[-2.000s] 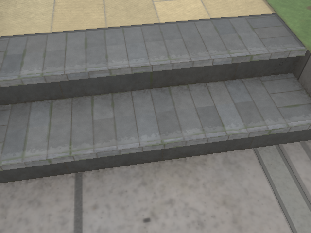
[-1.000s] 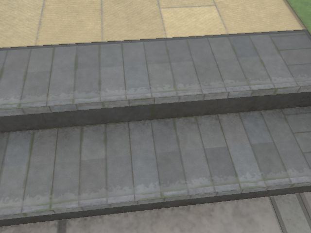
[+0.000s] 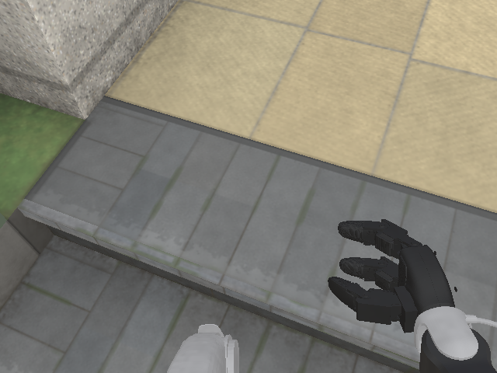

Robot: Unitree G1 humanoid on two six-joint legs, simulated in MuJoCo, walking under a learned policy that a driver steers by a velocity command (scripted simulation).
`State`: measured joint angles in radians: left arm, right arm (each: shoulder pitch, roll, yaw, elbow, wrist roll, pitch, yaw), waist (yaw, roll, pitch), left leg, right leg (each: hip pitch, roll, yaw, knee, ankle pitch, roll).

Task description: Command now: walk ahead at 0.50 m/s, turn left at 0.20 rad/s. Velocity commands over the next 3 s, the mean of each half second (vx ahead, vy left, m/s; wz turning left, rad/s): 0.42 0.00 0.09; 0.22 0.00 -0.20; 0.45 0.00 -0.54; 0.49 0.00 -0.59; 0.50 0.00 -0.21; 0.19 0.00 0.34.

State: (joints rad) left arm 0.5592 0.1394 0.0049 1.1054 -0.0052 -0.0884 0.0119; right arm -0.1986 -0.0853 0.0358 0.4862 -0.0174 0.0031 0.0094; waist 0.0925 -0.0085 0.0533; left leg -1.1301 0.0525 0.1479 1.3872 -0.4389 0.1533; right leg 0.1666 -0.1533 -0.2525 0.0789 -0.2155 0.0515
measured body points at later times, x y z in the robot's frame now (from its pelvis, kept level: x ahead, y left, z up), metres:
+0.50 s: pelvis +0.29 +0.06 +0.18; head +0.31 +0.09 +0.62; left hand +0.51 +0.25 +0.08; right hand +0.18 -0.15 +0.05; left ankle +0.18 +0.10 -0.56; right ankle +0.46 -0.06 -0.30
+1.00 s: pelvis +0.51 +0.10 +0.33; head +0.50 +0.12 +0.78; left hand +0.56 +0.34 +0.19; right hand +0.73 -0.12 +0.26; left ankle +0.58 +0.21 -0.38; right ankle +0.48 -0.02 -0.39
